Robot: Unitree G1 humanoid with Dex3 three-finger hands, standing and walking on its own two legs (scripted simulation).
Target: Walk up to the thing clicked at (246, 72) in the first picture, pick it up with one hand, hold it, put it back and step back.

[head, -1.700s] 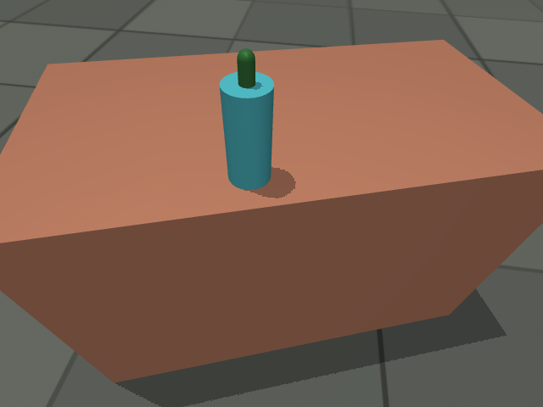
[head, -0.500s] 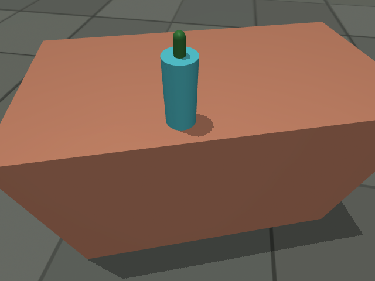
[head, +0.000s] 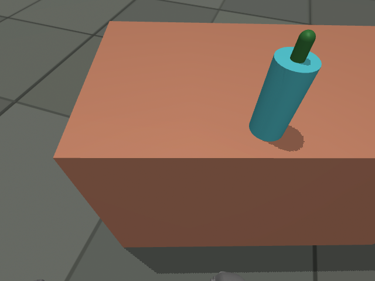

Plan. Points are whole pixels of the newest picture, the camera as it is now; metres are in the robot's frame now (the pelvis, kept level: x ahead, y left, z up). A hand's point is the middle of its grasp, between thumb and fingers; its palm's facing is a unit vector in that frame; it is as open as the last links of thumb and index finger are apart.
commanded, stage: walk up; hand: right
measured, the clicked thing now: (283, 89) +0.47 -0.20 +0.16
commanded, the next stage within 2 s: stand in 1.88 s
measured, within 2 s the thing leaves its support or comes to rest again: neither
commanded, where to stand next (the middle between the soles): +0.08 +0.00 m, yaw +2 degrees
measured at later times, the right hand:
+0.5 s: hand out of the picture +0.14 -0.25 -0.13, palm faces -0.10 +0.90 -0.42, open 7.4 cm
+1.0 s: hand out of the picture +0.12 -0.24 -0.14, palm faces -0.14 +0.93 -0.35, open 7.4 cm
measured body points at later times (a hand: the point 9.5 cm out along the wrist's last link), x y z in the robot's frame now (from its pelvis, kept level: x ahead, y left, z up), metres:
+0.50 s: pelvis +0.02 +0.01 +0.00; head +0.05 +0.03 +0.44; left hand +0.11 +0.32 -0.13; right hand +0.15 -0.29 -0.11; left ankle +0.00 +0.13 -0.73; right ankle +0.05 -0.10 -0.73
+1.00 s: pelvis +0.01 +0.00 +0.01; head +0.02 +0.00 +0.46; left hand +0.05 +0.32 -0.11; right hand +0.13 -0.29 -0.11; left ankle +0.00 +0.13 -0.73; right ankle +0.05 -0.10 -0.73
